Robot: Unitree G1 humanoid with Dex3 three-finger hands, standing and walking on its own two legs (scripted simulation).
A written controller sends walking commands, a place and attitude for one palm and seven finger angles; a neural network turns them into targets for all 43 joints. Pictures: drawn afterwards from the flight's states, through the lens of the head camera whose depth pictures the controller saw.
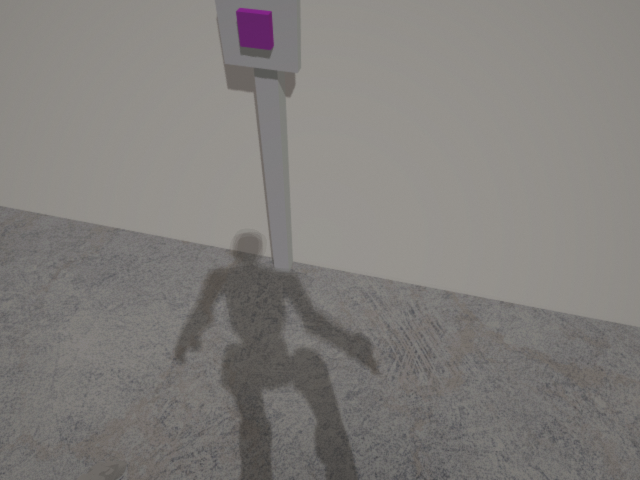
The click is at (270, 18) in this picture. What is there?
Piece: button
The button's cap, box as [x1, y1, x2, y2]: [236, 8, 273, 49]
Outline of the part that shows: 239,8 236,11 240,45 270,49 273,45 271,11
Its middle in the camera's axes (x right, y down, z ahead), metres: -0.14 -0.45 +0.84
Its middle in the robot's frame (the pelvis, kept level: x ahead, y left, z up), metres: +0.94 +0.20 +0.15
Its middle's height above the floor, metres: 0.92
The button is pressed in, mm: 0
